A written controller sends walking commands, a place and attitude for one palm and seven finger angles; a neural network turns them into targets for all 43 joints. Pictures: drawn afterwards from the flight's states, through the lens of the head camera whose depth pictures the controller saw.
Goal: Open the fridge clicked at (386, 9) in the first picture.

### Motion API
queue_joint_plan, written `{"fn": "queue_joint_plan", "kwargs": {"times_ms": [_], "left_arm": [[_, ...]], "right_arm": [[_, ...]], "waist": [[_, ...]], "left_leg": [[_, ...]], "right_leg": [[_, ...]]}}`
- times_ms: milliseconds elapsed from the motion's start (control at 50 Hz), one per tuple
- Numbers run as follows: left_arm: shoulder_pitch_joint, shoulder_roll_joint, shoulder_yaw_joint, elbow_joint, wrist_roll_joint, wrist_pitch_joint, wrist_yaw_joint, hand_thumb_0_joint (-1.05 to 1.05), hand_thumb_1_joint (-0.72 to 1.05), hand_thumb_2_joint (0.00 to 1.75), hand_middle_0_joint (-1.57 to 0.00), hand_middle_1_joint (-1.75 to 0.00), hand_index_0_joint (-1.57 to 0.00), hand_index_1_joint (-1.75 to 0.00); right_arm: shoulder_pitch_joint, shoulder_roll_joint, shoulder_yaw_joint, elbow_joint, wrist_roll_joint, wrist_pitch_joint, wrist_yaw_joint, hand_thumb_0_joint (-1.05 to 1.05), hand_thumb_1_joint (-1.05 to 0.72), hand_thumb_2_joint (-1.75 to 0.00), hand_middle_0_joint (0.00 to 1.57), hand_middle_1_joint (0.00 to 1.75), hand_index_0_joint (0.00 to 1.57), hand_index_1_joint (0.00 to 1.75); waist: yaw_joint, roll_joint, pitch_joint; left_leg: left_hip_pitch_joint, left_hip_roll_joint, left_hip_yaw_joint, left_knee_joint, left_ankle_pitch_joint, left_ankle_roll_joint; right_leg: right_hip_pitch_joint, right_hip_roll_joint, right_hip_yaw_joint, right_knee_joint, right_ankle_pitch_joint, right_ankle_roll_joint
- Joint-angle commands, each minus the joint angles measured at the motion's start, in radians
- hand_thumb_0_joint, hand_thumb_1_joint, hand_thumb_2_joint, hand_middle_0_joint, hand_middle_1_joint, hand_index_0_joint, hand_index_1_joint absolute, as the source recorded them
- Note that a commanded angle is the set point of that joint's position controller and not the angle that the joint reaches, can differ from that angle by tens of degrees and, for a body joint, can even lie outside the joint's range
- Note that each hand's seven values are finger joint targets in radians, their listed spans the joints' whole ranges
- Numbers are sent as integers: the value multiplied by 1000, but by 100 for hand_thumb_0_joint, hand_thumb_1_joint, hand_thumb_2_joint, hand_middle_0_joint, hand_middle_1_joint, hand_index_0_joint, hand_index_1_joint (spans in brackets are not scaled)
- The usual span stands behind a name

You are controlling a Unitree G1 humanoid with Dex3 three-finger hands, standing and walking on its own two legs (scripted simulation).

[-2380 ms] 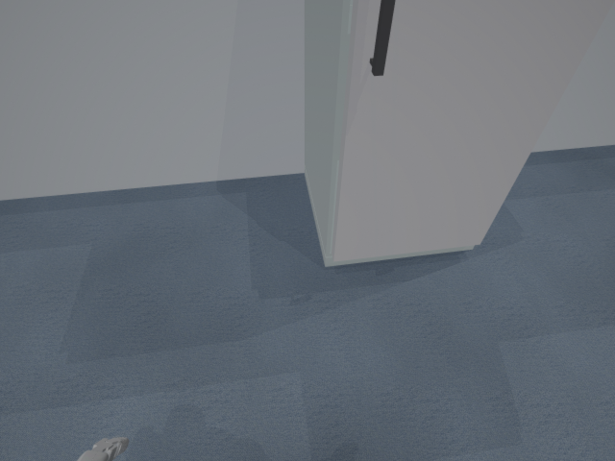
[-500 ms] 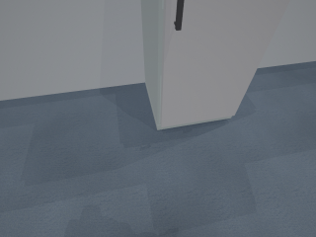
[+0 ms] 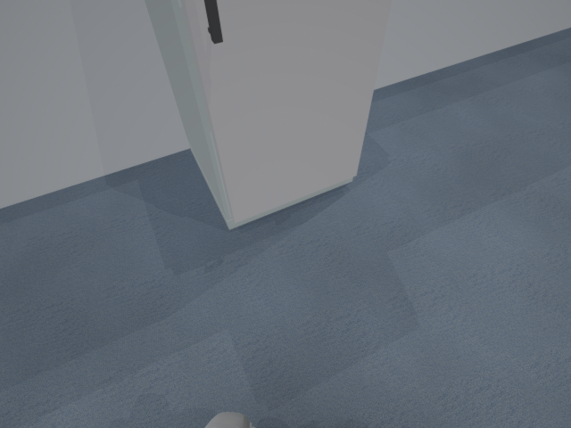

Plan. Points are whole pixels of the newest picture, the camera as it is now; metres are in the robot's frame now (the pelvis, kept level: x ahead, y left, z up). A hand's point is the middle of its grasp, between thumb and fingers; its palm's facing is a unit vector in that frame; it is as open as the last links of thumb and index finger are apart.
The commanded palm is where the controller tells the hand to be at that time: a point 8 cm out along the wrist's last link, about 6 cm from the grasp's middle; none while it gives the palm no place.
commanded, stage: walk to a spot facing it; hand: left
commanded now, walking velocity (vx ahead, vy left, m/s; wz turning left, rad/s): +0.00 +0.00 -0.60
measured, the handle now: out of the picture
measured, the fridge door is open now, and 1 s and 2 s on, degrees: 0 0 0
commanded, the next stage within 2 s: turn to face it in 1.82 s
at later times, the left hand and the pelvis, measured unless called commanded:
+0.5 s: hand out of the picture +0.09 +0.26 -0.17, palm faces -0.28 -0.94 -0.20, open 7.4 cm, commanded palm none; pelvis -0.04 +0.08 +0.00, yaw -20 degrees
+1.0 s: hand (221, 422) +0.15 +0.13 -0.16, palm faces -0.56 -0.80 -0.20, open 7.4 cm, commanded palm none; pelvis +0.02 -0.01 +0.00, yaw -36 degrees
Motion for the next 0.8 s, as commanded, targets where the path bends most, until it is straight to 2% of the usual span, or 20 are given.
{"fn": "queue_joint_plan", "kwargs": {"times_ms": [0,80,120,140,160,180,200,240,300,360,420,520,600,660,680,700,720,740,760,780], "left_arm": [[47,217,63,-62,3,-9,12,0,90,90,-20,-30,-20,-30],[-14,240,70,-86,6,2,13,0,90,90,-20,-30,-20,-30],[-59,238,68,-96,1,8,12,0,90,90,-20,-30,-20,-30],[-76,210,62,-110,-5,11,7,0,90,90,-20,-30,-20,-30],[-69,148,52,-127,-14,16,-5,0,90,90,-20,-30,-20,-30],[-80,152,59,-136,-6,16,-8,0,90,90,-20,-30,-20,-30],[-60,188,73,-124,5,19,-11,0,90,90,-20,-30,-20,-30],[-9,191,87,-75,17,30,-26,0,90,90,-20,-30,-20,-30],[-9,143,69,-68,11,32,-38,0,90,90,-20,-30,-20,-30],[-82,125,58,-91,3,31,-37,0,90,90,-20,-30,-20,-30],[-123,117,53,-99,-1,34,-36,0,90,90,-20,-30,-20,-30],[-194,106,46,-116,4,32,-54,0,90,90,-20,-30,-20,-30],[-227,88,41,-121,7,18,-60,0,90,90,-20,-30,-20,-30],[-167,76,44,-108,3,3,-57,0,90,90,-20,-30,-20,-30],[-94,84,48,-81,3,-5,-52,0,90,90,-20,-30,-20,-30],[-8,143,56,-46,7,-18,-39,0,90,90,-20,-30,-20,-30],[119,268,79,-11,10,-32,-22,0,90,90,-20,-30,-20,-30],[191,307,85,6,-12,-27,-6,0,90,90,-20,-30,-20,-30],[162,290,81,2,-13,-32,2,0,90,90,-20,-30,-20,-30],[106,268,77,-6,-12,-43,5,0,90,90,-20,-30,-20,-30]], "right_arm": [[-41,-67,-15,-101,11,-29,-11,0,-90,-90,20,30,20,30],[27,-66,-12,-103,24,-41,-17,0,-90,-90,20,30,20,30],[125,-66,-13,-81,28,-51,-23,0,-90,-90,20,30,20,30],[166,-100,-18,-69,26,-59,-30,0,-90,-90,20,30,20,30],[161,-183,-34,-82,13,-64,-33,0,-90,-90,20,30,20,30],[100,-231,-42,-113,10,-55,-29,0,-90,-90,20,30,20,30],[21,-199,-27,-143,9,-50,-23,0,-90,-90,20,30,20,30],[-59,-115,-3,-158,1,-60,-28,0,-90,-90,20,30,20,30],[2,-98,-1,-139,4,-68,-26,0,-90,-90,20,30,20,30],[126,-103,-8,-103,1,-70,-27,0,-90,-90,20,30,20,30],[178,-116,-17,-78,2,-70,-26,0,-90,-90,20,30,20,30],[217,-134,-30,-47,-6,-74,-15,0,-90,-90,20,30,20,30],[233,-144,-36,-20,-11,-79,-6,0,-90,-90,20,30,20,30],[206,-151,-37,-13,-14,-80,2,0,-90,-90,20,30,20,30],[196,-150,-34,-13,-13,-77,5,0,-90,-90,20,30,20,30],[207,-115,-25,-16,-5,-76,14,0,-90,-90,20,30,20,30],[148,-44,-1,-69,5,-72,25,0,-90,-90,20,30,20,30],[24,-67,1,-124,-8,-70,28,0,-90,-90,20,30,20,30],[3,-84,-9,-132,-11,-71,33,0,-90,-90,20,30,20,30],[15,-75,-12,-116,-7,-71,35,0,-90,-90,20,30,20,30]], "waist": [[19,-152,-111],[-9,-169,-137],[-56,-161,-160],[-78,-97,-161],[-82,166,-128],[-62,270,-61],[-30,199,-35],[23,124,12],[3,108,-4],[-49,135,-17],[-70,134,-31],[-98,165,-22],[-108,156,-19],[-65,123,-47],[-25,83,-77],[13,-65,-118],[86,-353,-133],[123,-333,-85],[94,-191,-21],[66,-218,-14]], "left_leg": [[-38,-8,1,-125,-59,2],[112,-40,-3,-347,-70,34],[302,-54,19,-553,56,47],[452,7,-30,-647,80,72],[522,236,-278,-789,-55,132],[364,432,-402,-828,-25,195],[207,435,-379,-828,-31,231],[132,279,-155,-787,103,188],[257,205,-5,-726,255,174],[372,245,-24,-700,371,204],[425,285,-13,-692,442,219],[410,345,-6,-789,-30,216],[348,367,43,-792,-140,192],[290,368,120,-704,-106,156],[236,336,172,-589,-105,125],[78,281,250,-395,-98,73],[-231,143,322,-86,-287,14],[-363,89,183,76,-277,13],[-390,115,107,130,-178,21],[-370,133,92,155,-91,24]], "right_leg": [[175,-254,356,-133,113,-119],[113,-239,402,-114,165,-109],[5,-193,371,-74,107,-48],[-136,-120,304,-10,-23,4],[-334,12,145,193,-243,54],[-367,15,-20,459,-382,102],[-301,-49,-2,613,-333,115],[-252,-58,-31,781,-219,125],[-312,-75,-91,804,-165,138],[-334,-107,-102,709,-195,148],[-313,-130,-122,620,-230,151],[-282,-169,-165,465,-259,125],[-169,-161,-212,315,-292,94],[2,-137,-243,138,-271,68],[135,-107,-277,34,-197,56],[362,-163,-196,-74,-207,18],[541,-415,204,-199,-404,-84],[486,-500,409,-266,-340,-149],[434,-495,334,-276,-365,-167],[376,-446,326,-285,-399,-144]]}}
